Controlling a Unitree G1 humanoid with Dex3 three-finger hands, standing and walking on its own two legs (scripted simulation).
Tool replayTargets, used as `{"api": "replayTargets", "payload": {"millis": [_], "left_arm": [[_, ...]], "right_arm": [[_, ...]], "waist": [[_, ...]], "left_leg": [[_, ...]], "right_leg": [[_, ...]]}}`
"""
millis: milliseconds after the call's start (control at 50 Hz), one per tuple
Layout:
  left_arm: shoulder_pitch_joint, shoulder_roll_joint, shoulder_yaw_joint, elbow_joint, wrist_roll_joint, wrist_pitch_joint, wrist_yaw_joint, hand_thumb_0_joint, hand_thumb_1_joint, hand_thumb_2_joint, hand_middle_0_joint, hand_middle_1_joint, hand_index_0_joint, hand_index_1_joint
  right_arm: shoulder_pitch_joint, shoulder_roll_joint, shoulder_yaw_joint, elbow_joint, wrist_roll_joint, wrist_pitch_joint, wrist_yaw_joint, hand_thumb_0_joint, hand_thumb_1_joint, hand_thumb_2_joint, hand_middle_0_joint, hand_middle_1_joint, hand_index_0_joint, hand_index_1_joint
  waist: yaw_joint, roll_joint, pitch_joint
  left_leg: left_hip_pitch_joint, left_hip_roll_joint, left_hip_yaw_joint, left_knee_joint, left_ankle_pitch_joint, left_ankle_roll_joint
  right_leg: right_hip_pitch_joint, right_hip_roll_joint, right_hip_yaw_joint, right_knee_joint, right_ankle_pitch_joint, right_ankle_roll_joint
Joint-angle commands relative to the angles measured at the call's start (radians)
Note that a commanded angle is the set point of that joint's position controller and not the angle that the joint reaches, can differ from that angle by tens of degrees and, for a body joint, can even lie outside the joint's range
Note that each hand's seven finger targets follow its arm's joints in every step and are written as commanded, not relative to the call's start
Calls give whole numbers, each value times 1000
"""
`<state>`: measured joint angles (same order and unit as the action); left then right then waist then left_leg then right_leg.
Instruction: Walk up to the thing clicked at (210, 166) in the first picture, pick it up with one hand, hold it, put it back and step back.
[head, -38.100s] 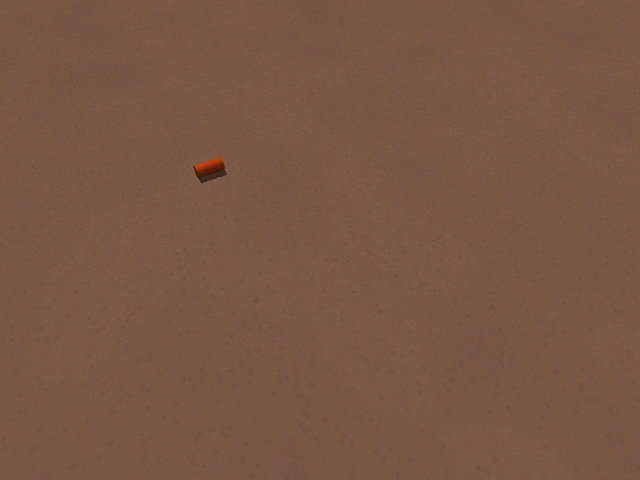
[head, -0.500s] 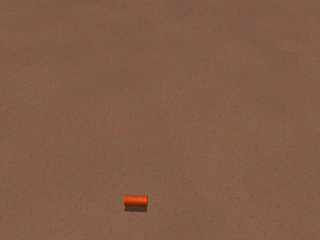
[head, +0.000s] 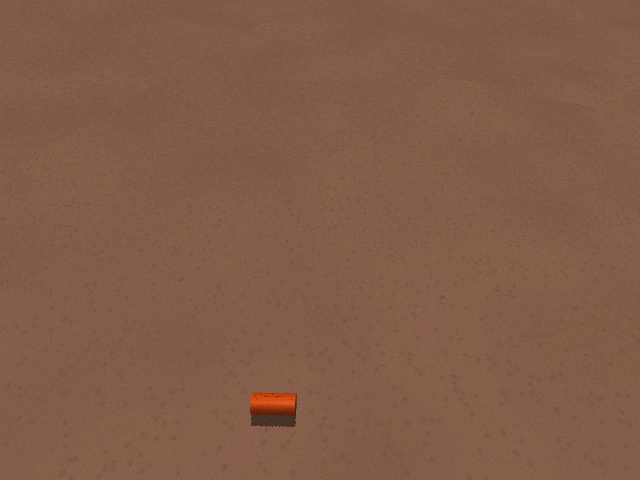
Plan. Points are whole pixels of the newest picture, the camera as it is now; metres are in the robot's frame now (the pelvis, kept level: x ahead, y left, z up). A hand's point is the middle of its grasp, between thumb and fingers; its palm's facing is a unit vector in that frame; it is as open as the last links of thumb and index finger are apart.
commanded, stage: stand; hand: left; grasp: from above
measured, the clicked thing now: (273, 403) +0.50 +0.14 -0.75
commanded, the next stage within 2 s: step back in 1.48 s
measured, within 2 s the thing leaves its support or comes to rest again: neither
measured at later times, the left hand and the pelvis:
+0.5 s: hand out of the picture +0.07 +0.23 -0.16, palm faces +0.01 -0.95 -0.32, open 7.4 cm; pelvis +0.01 +0.00 +0.00, yaw +0 degrees
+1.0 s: hand out of the picture +0.09 +0.24 -0.16, palm faces +0.00 -0.95 -0.32, open 7.4 cm; pelvis +0.02 +0.00 +0.00, yaw +0 degrees
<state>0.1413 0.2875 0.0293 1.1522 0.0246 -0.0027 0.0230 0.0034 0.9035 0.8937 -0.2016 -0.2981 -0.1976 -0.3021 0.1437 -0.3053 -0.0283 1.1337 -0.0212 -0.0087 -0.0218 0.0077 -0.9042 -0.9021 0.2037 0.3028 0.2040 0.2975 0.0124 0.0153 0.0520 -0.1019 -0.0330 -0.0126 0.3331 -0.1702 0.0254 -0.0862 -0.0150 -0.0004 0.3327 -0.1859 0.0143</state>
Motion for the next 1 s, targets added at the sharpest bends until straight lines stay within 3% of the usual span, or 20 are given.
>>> {"api": "replayTargets", "payload": {"millis": [0, 160, 300, 440, 500, 620, 660, 820, 880, 980], "left_arm": [[-37, 196, 34, -48, -2, -19, 14, 0, 899, 900, -200, -300, -200, -300], [-48, 204, 32, -46, -3, -22, 11, 0, 899, 900, -200, -300, -200, -300], [-60, 209, 31, -44, -5, -21, 7, 0, 899, 900, -200, -300, -200, -300], [-70, 211, 30, -45, -9, -23, 5, 0, 899, 900, -200, -300, -200, -300], [-63, 210, 28, -43, -8, -23, 3, 0, 899, 900, -200, -300, -200, -300], [-72, 221, 27, -49, -9, -27, 3, 0, 899, 900, -200, -300, -200, -300], [-73, 223, 27, -46, -11, -25, 2, 0, 899, 900, -200, -300, -200, -300], [-77, 228, 27, -52, -12, -28, 1, 0, 899, 900, -200, -300, -200, -300], [-73, 226, 24, -47, -14, -24, -1, 0, 899, 900, -200, -300, -200, -300], [-70, 231, 24, -47, -13, -25, -1, 0, 900, 900, -200, -300, -200, -300]], "right_arm": [[-38, -189, -28, -50, -1, -22, -8, 0, -900, -900, 200, 300, 200, 300], [-54, -197, -20, -50, 2, -27, -7, 0, -900, -900, 200, 300, 200, 300], [-51, -204, -18, -42, 4, -24, -6, 0, -900, -900, 200, 300, 200, 300], [-56, -214, -17, -40, 4, -28, -7, 0, -900, -900, 200, 300, 200, 300], [-64, -218, -18, -39, 4, -27, -6, 0, -900, -900, 200, 300, 200, 300], [-69, -218, -16, -41, 7, -30, -3, 0, -900, -900, 200, 300, 200, 300], [-63, -219, -15, -36, 5, -28, -4, 0, -900, -900, 200, 300, 200, 300], [-68, -228, -16, -37, 7, -31, -3, 0, -900, -900, 200, 300, 200, 300], [-65, -220, -12, -36, 8, -32, -2, 0, -900, -900, 200, 300, 200, 300], [-68, -225, -13, -35, 8, -30, -2, 0, -900, -900, 200, 300, 200, 300]], "waist": [[-7, -14, -29], [-3, -18, -61], [-9, -18, -37], [-11, -6, -65], [-8, -12, -54], [-11, -19, -67], [-12, -21, -61], [-11, -9, -88], [-12, -13, -70], [-11, -21, -59]], "left_leg": [[-24, 127, -117, -75, 26, 4], [6, 139, -117, -66, 129, 7], [-25, 138, -117, -79, 64, 5], [-2, 148, -110, -64, 142, 6], [-4, 146, -111, -71, 101, 7], [15, 151, -113, -63, 168, 5], [8, 148, -111, -71, 126, 5], [25, 154, -105, -59, 208, 8], [16, 150, -109, -77, 168, 0], [16, 152, -109, -73, 169, 3]], "right_leg": [[-13, -96, 97, -71, 53, -27], [4, -104, 92, -60, 107, -30], [1, -102, 95, -71, 78, -30], [20, -109, 100, -67, 129, -33], [7, -104, 97, -72, 102, -33], [11, -110, 96, -66, 137, -32], [5, -107, 99, -75, 110, -33], [32, -113, 96, -62, 185, -34], [17, -107, 93, -65, 136, -34], [11, -112, 99, -68, 146, -35]]}}
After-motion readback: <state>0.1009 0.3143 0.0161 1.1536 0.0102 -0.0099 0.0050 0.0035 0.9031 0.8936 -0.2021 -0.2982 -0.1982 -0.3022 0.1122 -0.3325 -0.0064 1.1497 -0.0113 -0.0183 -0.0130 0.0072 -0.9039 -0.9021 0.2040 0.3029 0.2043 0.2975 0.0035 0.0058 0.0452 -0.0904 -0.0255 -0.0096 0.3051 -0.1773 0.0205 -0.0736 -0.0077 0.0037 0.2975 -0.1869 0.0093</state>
